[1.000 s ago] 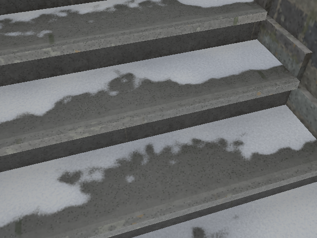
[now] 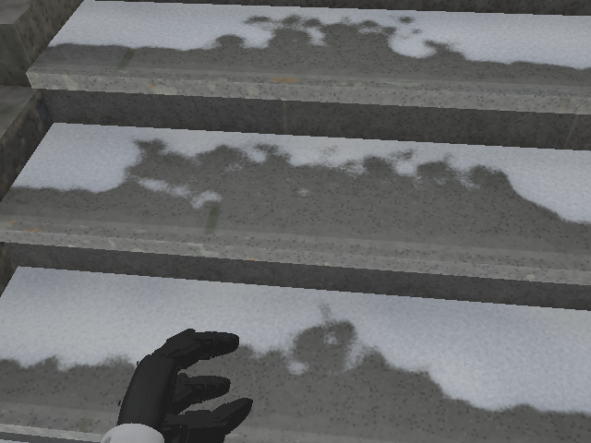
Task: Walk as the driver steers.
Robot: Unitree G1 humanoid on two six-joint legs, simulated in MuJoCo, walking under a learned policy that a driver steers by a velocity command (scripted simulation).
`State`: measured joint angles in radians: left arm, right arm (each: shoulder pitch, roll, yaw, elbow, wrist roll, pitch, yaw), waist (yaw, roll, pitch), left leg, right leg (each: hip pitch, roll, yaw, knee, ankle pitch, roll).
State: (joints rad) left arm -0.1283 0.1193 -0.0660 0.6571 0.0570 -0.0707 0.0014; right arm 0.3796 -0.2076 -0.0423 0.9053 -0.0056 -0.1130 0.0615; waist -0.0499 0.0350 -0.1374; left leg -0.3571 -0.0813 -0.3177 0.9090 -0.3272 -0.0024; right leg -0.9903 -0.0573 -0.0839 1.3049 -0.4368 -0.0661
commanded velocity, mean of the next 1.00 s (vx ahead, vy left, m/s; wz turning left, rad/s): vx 0.32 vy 0.00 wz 0.20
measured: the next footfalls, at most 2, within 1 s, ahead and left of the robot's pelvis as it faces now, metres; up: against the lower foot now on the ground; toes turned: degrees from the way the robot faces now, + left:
left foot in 0.64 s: +0.15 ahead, +0.18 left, +0.00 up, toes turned +22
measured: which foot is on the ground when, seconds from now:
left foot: up 0.00-0.62, down 0.64-1.00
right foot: down 0.00-0.66, up 0.68-1.00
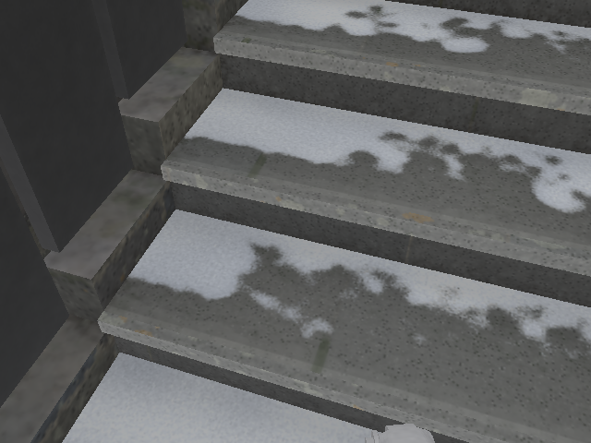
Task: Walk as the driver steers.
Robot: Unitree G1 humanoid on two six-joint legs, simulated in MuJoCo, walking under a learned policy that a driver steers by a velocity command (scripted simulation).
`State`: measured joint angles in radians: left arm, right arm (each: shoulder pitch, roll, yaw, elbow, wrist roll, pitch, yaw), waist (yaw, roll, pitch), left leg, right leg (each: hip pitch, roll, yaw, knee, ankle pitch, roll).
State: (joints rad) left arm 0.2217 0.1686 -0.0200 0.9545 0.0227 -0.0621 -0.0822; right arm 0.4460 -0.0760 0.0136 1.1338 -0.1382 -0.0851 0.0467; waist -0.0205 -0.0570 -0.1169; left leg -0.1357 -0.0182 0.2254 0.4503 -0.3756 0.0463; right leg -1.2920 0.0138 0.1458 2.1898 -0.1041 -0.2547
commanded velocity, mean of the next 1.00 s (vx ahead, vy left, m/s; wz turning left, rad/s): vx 0.49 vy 0.00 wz -0.48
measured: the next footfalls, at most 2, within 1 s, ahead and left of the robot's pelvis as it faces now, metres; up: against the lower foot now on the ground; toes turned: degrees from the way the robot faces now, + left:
right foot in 0.20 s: +0.29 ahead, -0.14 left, +0.15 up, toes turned -10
left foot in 0.74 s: +0.67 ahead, -0.07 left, +0.31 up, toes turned -22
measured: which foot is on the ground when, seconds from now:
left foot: down 0.00-0.26, up 0.28-0.72, down 0.74-1.00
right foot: up 0.00-0.18, down 0.20-0.74, up 0.76-1.00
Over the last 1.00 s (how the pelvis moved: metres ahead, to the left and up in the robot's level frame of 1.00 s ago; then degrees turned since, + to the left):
0.21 0.09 0.12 10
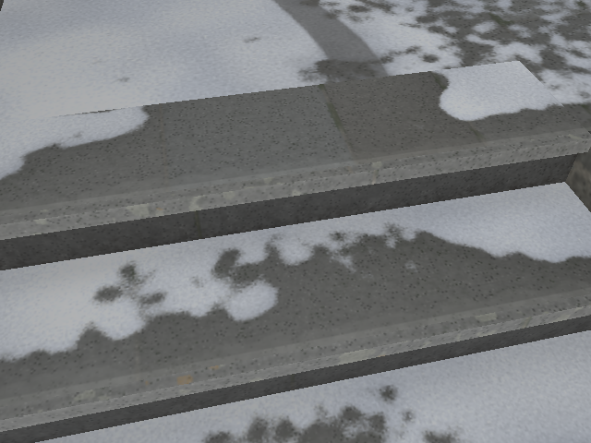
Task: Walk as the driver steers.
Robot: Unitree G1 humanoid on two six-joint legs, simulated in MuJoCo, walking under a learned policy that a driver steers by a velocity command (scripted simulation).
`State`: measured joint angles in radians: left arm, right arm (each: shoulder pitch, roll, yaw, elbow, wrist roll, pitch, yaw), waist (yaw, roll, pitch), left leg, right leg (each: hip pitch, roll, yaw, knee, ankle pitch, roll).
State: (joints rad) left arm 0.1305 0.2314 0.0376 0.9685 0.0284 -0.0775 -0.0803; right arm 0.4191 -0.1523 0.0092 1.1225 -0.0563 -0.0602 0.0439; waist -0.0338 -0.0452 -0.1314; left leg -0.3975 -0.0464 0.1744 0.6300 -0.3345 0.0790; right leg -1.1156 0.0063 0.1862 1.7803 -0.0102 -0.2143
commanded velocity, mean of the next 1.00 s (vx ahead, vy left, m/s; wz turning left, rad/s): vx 0.08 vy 0.00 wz -0.04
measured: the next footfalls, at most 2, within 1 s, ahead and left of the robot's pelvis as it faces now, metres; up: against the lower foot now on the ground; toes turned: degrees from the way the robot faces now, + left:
right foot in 0.32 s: +0.37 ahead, -0.13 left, +0.15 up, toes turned -6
left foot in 0.78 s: +0.34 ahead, +0.10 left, +0.15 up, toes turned +1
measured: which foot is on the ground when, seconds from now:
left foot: down 0.00-0.38, up 0.40-0.76, down 0.78-1.00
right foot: up 0.00-0.30, down 0.32-1.00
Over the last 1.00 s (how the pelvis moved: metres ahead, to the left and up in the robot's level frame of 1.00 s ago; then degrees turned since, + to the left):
0.60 -0.13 0.30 -30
